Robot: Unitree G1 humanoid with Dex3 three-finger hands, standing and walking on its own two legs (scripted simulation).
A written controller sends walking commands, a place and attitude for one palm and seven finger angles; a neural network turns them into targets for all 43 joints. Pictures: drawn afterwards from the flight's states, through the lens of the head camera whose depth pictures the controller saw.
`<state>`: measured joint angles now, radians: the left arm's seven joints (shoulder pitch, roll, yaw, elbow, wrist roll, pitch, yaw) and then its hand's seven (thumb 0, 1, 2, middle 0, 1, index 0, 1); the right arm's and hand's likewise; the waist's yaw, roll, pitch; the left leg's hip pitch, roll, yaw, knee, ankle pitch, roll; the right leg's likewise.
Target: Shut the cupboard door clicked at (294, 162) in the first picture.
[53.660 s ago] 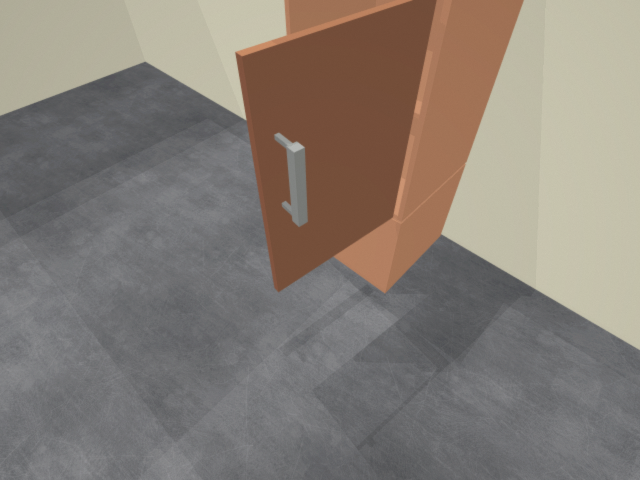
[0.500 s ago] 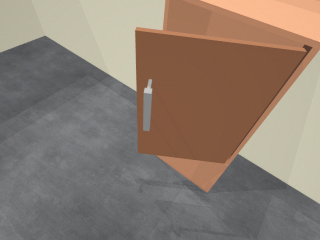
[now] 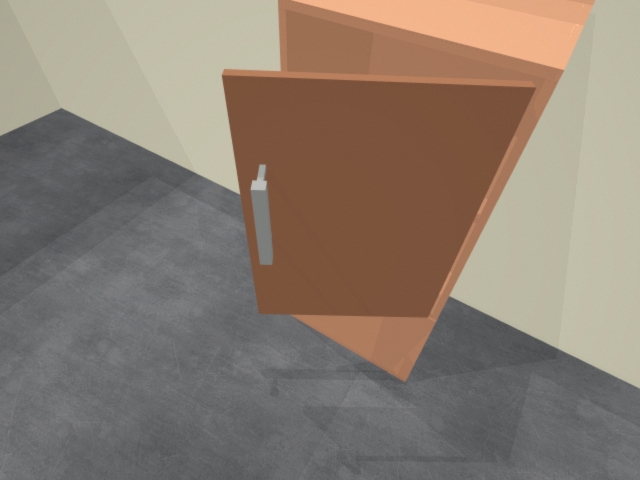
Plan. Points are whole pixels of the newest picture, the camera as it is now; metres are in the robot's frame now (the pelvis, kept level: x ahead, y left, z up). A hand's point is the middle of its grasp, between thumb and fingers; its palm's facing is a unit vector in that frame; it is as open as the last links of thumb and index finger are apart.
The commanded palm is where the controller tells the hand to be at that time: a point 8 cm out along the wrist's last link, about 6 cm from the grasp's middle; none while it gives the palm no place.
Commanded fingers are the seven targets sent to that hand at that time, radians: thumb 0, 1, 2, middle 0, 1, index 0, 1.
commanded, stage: come to a stop and stand still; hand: left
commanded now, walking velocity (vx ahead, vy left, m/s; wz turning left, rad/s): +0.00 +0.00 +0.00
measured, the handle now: (264, 217) +0.51 +0.12 +0.01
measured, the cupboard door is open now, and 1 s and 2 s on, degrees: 32 32 32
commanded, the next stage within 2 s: look again from close up in 0.04 s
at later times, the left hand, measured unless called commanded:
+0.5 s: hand out of the picture +0.04 +0.21 -0.17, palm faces +0.05 -0.96 -0.27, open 7.4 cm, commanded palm none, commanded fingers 0.00 0.90 0.90 -0.20 -0.30 -0.20 -0.30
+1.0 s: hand out of the picture -0.02 +0.22 -0.18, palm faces +0.00 -0.97 -0.23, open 7.4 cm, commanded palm none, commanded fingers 0.00 0.90 0.90 -0.20 -0.30 -0.20 -0.30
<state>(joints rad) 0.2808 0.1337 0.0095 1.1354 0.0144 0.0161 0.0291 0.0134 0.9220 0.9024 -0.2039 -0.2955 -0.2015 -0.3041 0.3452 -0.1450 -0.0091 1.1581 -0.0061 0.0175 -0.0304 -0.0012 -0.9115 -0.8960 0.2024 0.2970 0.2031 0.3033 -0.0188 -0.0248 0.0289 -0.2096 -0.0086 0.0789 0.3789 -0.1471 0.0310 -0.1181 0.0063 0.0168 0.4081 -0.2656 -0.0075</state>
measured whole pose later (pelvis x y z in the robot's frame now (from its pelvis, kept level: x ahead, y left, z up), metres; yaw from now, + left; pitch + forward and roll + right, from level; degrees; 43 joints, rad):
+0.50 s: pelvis -0.01 +0.00 -0.01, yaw +1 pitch -2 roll -1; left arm 0.27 0.23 0.02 0.98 0.03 -0.01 0.03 0.01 0.91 0.90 -0.21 -0.30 -0.20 -0.30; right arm 0.17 -0.23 -0.04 0.98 -0.01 -0.02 -0.02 0.00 -0.91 -0.90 0.20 0.30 0.20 0.30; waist 0.01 0.01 0.01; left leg -0.29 0.00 0.06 0.55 -0.22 0.04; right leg -0.17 0.01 -0.01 0.54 -0.33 0.00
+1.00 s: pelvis -0.02 +0.02 +0.00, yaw +1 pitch -2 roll +0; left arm 0.31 0.24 0.00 1.05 0.04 0.03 0.01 0.01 0.91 0.90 -0.20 -0.30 -0.20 -0.30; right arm 0.22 -0.22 -0.01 1.07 -0.02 0.02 -0.01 0.00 -0.91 -0.90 0.20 0.30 0.20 0.30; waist 0.00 -0.03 0.01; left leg -0.26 -0.03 0.07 0.43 -0.14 0.06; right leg -0.17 -0.02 0.00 0.48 -0.29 0.00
